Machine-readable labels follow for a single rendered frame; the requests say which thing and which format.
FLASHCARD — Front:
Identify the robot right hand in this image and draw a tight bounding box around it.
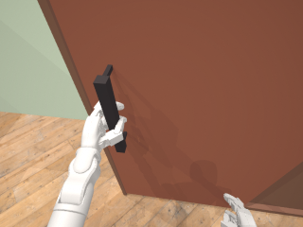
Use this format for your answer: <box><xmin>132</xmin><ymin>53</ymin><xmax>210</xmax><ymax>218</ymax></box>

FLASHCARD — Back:
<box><xmin>221</xmin><ymin>193</ymin><xmax>258</xmax><ymax>227</ymax></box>

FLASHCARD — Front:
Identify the robot left forearm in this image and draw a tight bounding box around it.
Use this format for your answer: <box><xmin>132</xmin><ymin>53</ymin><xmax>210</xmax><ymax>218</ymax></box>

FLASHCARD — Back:
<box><xmin>47</xmin><ymin>147</ymin><xmax>101</xmax><ymax>227</ymax></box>

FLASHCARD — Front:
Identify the wardrobe door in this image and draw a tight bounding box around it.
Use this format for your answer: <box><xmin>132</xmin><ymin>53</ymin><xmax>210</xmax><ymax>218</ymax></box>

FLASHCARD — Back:
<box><xmin>249</xmin><ymin>162</ymin><xmax>303</xmax><ymax>210</ymax></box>
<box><xmin>49</xmin><ymin>0</ymin><xmax>303</xmax><ymax>208</ymax></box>

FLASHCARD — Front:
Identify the robot left hand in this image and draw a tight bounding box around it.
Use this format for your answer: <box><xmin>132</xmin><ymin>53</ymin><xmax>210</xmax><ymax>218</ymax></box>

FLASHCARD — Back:
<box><xmin>80</xmin><ymin>102</ymin><xmax>127</xmax><ymax>153</ymax></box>

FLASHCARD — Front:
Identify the handle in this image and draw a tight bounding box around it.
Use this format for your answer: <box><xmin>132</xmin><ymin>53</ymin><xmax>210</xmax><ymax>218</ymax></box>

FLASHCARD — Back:
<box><xmin>93</xmin><ymin>64</ymin><xmax>127</xmax><ymax>153</ymax></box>

